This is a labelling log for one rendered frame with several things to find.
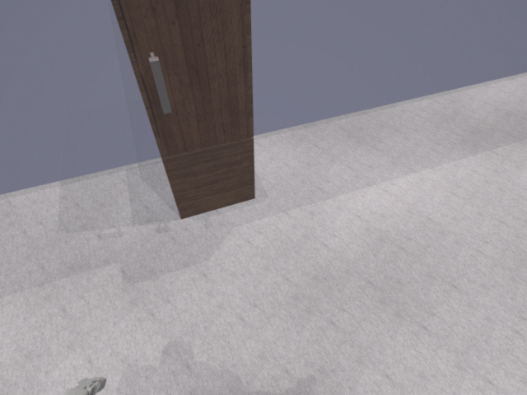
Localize cupboard door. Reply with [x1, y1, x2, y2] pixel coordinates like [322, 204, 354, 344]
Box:
[120, 0, 250, 156]

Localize handle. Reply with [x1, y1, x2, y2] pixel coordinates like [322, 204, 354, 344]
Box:
[148, 52, 172, 114]

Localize left robot hand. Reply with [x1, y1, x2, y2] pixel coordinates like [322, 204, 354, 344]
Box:
[64, 377, 106, 395]

